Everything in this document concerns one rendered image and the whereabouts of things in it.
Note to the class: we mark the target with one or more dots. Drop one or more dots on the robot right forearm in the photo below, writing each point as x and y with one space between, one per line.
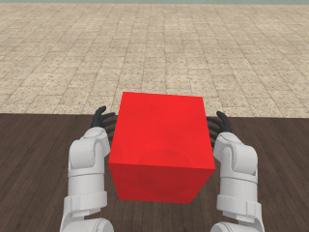
238 197

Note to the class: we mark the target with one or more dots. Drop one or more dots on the robot left hand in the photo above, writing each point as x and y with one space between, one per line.
98 120

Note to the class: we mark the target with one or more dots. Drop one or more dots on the robot right hand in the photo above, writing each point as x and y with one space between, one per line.
224 126

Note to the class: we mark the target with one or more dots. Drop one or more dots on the robot left forearm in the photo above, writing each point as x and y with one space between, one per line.
86 193

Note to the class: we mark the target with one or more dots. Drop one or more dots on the robot right upper arm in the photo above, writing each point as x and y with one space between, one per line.
224 226

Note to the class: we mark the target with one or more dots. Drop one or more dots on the robot left upper arm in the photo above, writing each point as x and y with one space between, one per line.
90 225

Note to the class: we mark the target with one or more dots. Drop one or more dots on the carton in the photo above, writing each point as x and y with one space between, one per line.
161 148

